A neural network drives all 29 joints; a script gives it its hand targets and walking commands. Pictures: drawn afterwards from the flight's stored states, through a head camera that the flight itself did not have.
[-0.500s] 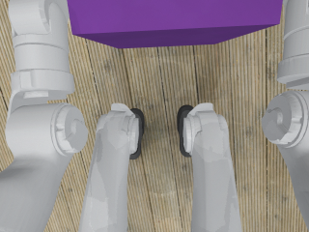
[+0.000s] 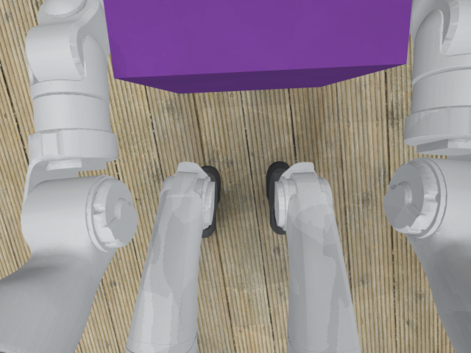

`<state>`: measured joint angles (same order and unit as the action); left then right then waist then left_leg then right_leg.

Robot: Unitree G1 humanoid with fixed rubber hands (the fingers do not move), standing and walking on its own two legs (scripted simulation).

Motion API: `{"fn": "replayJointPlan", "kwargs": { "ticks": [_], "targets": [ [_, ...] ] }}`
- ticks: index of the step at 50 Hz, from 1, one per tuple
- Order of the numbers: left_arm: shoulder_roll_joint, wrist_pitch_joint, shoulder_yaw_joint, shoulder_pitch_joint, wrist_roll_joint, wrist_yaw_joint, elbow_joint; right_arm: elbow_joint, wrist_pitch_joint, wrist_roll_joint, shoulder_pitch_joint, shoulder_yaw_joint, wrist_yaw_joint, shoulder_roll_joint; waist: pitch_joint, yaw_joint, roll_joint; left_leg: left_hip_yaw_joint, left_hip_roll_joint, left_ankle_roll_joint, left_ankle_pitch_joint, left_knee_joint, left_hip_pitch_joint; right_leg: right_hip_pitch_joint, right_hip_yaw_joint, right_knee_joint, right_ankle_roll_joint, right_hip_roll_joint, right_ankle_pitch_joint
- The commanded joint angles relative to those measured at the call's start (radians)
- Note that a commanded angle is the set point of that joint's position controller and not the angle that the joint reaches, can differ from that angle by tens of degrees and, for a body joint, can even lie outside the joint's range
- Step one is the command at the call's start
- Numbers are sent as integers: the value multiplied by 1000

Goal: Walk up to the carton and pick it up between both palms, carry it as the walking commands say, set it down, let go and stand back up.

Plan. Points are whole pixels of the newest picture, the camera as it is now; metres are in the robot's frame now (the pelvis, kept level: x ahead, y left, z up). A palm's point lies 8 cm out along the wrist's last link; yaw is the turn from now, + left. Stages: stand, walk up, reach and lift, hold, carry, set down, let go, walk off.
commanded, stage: reach and lift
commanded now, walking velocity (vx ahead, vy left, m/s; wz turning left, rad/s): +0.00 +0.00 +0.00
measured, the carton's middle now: out of the picture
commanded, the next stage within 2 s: none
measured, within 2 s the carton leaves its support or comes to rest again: neither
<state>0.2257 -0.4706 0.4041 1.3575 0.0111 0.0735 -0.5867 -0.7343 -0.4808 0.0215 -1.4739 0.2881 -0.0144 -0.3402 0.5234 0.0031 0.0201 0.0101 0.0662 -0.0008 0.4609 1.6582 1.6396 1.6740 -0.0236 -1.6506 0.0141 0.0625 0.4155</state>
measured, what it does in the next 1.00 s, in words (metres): rises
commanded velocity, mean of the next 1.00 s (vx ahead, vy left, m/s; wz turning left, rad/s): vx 0.00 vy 0.00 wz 0.00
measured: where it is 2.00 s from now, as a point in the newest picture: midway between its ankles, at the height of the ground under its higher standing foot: (242, 212)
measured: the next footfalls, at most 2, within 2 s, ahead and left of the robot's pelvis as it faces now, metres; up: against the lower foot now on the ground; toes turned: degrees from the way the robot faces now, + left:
none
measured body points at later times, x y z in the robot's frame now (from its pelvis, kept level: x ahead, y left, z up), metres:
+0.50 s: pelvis +0.00 +0.00 +0.05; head +0.33 -0.01 +0.35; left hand +0.54 +0.18 -0.04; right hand +0.56 -0.18 -0.04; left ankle +0.14 +0.11 -0.50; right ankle +0.15 -0.10 -0.50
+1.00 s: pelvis +0.01 +0.00 +0.11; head +0.31 -0.01 +0.43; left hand +0.51 +0.18 +0.03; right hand +0.53 -0.18 +0.02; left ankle +0.14 +0.11 -0.50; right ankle +0.15 -0.10 -0.50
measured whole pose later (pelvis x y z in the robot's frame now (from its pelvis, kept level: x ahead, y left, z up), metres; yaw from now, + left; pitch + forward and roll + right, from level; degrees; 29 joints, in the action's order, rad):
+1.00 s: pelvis +0.01 +0.00 +0.11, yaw -1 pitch +15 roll +1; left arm 0.14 -0.46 0.37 1.06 0.03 0.06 -0.48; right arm -0.59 -0.47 0.05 -1.15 0.31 -0.03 -0.23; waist 0.52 0.02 0.02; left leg -0.01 0.06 0.01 0.37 1.26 1.15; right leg 1.17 -0.04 -1.24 0.01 0.07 0.33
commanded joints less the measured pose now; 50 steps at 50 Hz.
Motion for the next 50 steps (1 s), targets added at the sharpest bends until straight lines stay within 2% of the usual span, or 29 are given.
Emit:
{"fn": "replayJointPlan", "kwargs": {
  "ticks": [1, 24, 50],
  "targets": [
    [-982, 53, -563, 885, -183, -295, 217, 234, 59, -197, -687, -466, -243, 1075, -2327, 19, -48, 45, 80, 9, -245, -169, -530, -813, 22, 161, 3, 72, -285],
    [-1069, 49, -633, 753, -184, -308, 262, 289, 63, -189, -561, -505, -265, 1131, -2343, 16, -33, 6, 75, 4, -255, -346, -745, -931, 14, 331, 0, 81, -261],
    [-1130, 70, -705, 539, -173, -328, 316, 365, 79, -173, -351, -591, -271, 1214, -2273, 29, -34, -31, 65, 13, -306, -558, -946, -1164, -29, 536, -4, 79, -311]
  ]
}}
